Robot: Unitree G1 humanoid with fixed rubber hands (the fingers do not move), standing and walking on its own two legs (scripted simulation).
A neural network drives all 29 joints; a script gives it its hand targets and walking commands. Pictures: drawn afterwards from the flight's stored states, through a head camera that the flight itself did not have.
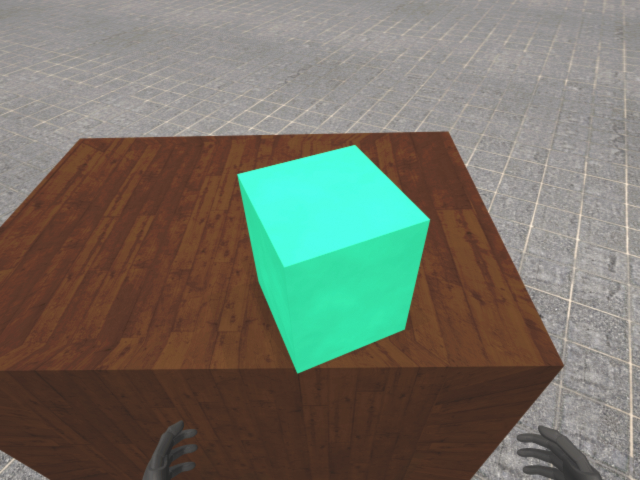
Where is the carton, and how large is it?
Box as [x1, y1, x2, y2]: [237, 145, 429, 373]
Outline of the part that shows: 355,145 237,174 258,280 297,373 404,329 429,219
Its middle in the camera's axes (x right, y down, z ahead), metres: +0.01 +0.03 +0.63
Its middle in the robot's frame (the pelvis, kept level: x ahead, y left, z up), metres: +0.45 +0.03 +0.02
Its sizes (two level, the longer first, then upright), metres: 0.210 0.200 0.250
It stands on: a pedestal, 0.68 m high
